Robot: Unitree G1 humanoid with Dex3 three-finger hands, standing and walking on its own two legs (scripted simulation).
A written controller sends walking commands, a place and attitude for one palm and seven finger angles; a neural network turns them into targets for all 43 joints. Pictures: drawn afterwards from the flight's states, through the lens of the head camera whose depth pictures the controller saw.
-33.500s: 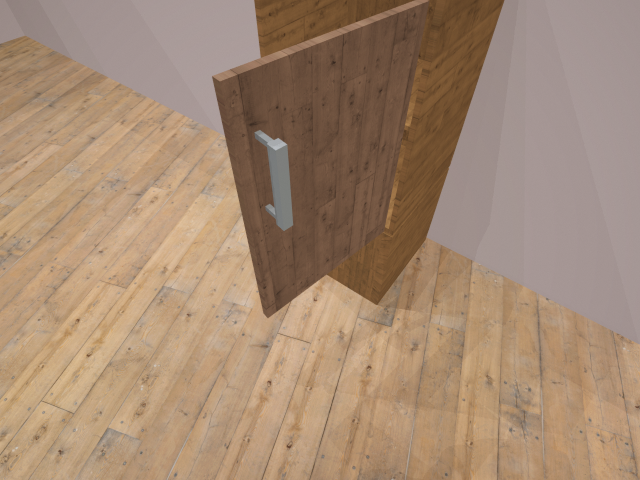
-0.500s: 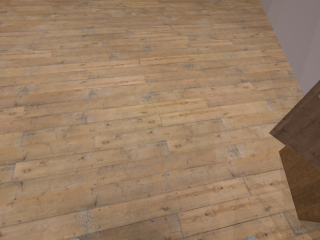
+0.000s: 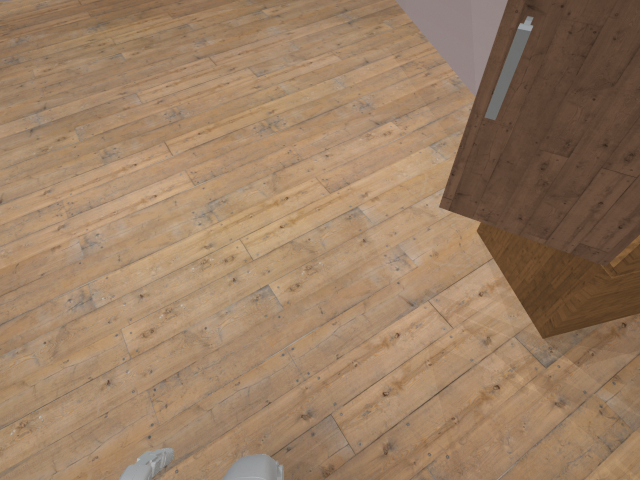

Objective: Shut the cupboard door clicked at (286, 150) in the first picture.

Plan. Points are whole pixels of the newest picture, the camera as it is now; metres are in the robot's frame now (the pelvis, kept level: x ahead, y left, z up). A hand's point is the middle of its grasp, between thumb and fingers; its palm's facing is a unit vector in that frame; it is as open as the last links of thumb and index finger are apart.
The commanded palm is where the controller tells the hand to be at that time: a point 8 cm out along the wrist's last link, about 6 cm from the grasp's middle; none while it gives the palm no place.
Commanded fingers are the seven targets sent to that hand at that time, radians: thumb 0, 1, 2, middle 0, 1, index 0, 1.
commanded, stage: turn to face it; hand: left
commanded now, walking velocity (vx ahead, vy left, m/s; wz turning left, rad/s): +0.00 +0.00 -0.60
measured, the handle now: (509, 70) +0.76 -0.31 +0.08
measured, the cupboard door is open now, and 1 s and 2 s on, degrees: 48 48 48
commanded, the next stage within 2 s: take the last steps up to it in 0.74 s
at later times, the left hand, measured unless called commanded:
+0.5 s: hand (193, 451) +0.17 +0.20 -0.15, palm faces -0.28 -0.94 -0.22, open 7.4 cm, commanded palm none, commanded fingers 0.00 0.90 0.90 -0.20 -0.30 -0.20 -0.30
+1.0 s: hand (227, 446) +0.18 +0.16 -0.18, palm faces -0.44 -0.88 -0.16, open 7.4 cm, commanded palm none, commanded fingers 0.00 0.90 0.90 -0.20 -0.30 -0.20 -0.30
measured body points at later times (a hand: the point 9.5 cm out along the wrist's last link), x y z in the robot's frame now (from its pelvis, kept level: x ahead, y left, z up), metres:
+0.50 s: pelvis +0.02 +0.02 +0.01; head +0.07 +0.03 +0.46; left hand +0.19 +0.25 -0.14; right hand +0.00 -0.24 -0.12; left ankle +0.05 +0.14 -0.73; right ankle -0.04 -0.10 -0.68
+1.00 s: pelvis +0.04 +0.01 +0.00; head +0.07 +0.03 +0.45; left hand +0.21 +0.20 -0.16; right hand -0.04 -0.22 -0.13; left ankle +0.09 +0.11 -0.73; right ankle -0.04 -0.09 -0.68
